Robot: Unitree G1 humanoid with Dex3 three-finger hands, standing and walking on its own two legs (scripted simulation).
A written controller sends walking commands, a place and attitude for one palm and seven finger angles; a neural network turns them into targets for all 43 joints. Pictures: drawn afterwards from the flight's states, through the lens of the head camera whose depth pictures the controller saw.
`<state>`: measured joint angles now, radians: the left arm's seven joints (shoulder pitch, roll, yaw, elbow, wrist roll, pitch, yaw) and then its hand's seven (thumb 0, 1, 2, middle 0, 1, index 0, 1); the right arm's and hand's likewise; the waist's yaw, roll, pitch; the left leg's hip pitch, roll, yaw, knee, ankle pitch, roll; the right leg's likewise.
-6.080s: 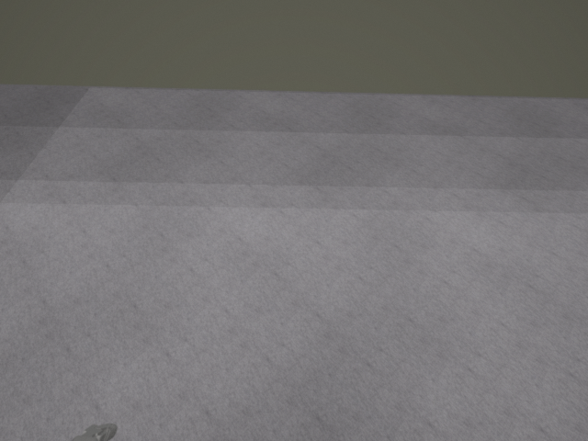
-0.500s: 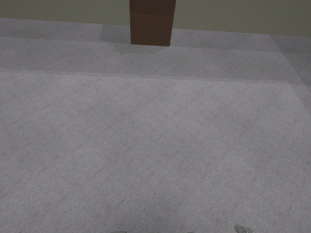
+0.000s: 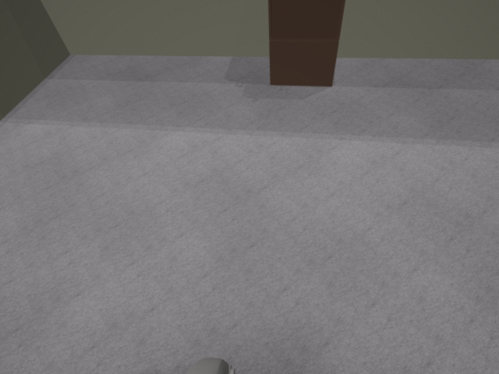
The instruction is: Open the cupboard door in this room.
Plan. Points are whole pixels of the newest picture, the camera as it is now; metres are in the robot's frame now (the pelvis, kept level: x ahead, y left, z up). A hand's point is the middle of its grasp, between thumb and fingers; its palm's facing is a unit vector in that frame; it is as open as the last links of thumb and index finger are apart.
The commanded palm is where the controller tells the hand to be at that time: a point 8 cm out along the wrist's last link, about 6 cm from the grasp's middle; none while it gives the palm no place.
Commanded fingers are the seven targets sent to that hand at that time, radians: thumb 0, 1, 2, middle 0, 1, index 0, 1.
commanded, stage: turn or walk to find it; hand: left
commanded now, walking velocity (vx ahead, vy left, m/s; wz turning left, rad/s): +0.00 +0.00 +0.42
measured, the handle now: out of the picture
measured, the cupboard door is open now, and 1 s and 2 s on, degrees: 0 0 0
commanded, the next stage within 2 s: stand and wait in 0.14 s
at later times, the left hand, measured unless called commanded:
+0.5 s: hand out of the picture -0.03 +0.25 -0.18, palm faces +0.18 -0.96 -0.23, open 7.3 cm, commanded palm none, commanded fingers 0.00 0.90 0.90 -0.20 -0.30 -0.20 -0.30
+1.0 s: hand out of the picture -0.06 +0.24 -0.18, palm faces +0.30 -0.93 -0.21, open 7.3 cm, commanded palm none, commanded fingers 0.00 0.90 0.90 -0.20 -0.30 -0.20 -0.30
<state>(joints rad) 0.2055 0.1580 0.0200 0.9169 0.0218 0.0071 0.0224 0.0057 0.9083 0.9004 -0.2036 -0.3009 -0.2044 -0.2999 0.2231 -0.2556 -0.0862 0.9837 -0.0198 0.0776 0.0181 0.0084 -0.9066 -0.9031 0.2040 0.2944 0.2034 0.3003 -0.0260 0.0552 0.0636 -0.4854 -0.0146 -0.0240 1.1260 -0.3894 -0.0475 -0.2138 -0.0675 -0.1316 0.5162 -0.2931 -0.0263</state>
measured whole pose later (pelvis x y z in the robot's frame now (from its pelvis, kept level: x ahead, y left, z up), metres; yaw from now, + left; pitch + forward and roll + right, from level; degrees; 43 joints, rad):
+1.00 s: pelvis -0.04 +0.05 -0.01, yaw +15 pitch -1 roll -1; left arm 0.25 0.18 0.03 1.04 0.02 0.01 0.03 0.01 0.91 0.90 -0.20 -0.30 -0.21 -0.30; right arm 0.21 -0.22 -0.05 1.04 -0.01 0.03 0.00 0.01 -0.91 -0.90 0.20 0.29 0.20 0.30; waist 0.01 0.00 0.06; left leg -0.24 0.04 0.04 0.56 -0.27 -0.03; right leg -0.24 -0.11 -0.16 0.58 -0.31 0.03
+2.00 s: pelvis -0.07 +0.07 +0.00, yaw +18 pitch -2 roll +0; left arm 0.29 0.15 0.00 1.16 0.01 0.00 0.03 0.00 0.91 0.90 -0.20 -0.30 -0.20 -0.30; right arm 0.27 -0.15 -0.01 1.15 0.00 -0.01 -0.03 0.01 -0.92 -0.90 0.20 0.29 0.20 0.30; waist 0.01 -0.01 0.03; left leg -0.14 0.02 0.09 0.40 -0.22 0.01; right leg -0.13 -0.08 -0.10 0.40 -0.23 0.04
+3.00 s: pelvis -0.06 +0.01 -0.01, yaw +38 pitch +0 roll +2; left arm 0.15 0.18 0.03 0.90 0.02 0.00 0.02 0.00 0.91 0.90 -0.20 -0.30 -0.20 -0.30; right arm 0.20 -0.25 -0.09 0.95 -0.02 0.06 0.01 0.01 -0.91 -0.90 0.20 0.29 0.20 0.30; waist -0.02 0.06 0.05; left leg -0.45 -0.04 -0.08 0.85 -0.42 -0.03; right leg -0.26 -0.04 -0.09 0.59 -0.33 -0.03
